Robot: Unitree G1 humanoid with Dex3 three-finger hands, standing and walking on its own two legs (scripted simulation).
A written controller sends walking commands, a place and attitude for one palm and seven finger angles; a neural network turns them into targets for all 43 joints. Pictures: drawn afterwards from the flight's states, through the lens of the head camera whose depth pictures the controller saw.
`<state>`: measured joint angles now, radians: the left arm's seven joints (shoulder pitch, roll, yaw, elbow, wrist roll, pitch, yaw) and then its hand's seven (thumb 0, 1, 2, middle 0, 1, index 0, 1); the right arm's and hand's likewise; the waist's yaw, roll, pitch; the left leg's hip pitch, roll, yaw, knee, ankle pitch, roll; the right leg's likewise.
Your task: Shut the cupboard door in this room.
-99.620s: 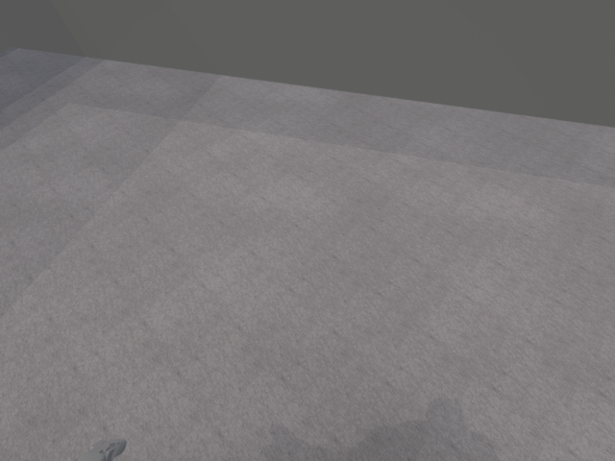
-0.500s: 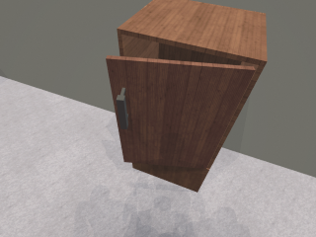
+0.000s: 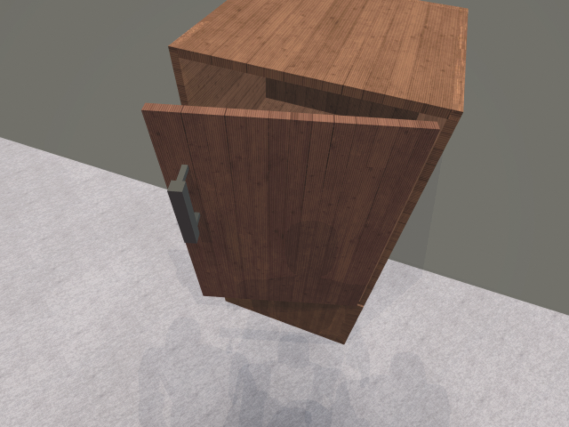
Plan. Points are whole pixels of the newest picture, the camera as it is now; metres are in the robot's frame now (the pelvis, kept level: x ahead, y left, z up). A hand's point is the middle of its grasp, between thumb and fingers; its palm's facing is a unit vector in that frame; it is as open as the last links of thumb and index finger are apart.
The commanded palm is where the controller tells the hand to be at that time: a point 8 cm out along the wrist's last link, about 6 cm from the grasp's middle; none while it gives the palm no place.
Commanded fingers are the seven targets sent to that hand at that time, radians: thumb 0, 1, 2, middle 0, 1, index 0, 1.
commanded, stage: come to a stop and stand still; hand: left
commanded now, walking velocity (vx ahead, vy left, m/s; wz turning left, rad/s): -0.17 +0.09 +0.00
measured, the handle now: (187, 205) +0.45 +0.21 +0.01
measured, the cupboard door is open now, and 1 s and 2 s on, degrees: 17 17 17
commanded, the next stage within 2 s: look again from close up in 0.92 s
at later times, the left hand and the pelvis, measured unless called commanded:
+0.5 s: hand out of the picture +0.02 +0.21 -0.17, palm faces +0.01 -0.96 -0.27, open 7.4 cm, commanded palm none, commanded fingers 0.00 0.90 0.90 -0.20 -0.30 -0.20 -0.30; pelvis -0.03 +0.02 -0.01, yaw -1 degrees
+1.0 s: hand out of the picture -0.05 +0.22 -0.17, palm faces +0.00 -0.98 -0.19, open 7.4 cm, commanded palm none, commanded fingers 0.00 0.90 0.90 -0.20 -0.30 -0.20 -0.30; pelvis -0.03 +0.04 +0.00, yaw +0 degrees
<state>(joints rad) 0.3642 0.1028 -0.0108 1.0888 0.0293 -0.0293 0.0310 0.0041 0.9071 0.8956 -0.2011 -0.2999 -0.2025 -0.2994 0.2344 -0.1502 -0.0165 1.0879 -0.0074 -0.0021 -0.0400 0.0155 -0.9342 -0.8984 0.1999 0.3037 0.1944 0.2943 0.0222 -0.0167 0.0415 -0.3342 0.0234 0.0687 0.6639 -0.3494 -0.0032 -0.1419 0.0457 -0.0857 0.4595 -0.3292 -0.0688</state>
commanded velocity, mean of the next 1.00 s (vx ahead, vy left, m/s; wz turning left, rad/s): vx -0.03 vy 0.00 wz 0.00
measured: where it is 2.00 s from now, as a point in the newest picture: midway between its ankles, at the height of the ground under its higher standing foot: outside the picture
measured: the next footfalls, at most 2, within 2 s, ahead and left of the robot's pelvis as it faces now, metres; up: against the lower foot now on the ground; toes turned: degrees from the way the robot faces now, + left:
left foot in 0.04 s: +0.04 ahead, +0.11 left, +0.00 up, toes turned +0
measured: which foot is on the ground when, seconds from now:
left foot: up 0.00-0.02, down 0.04-1.00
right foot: down 0.00-1.00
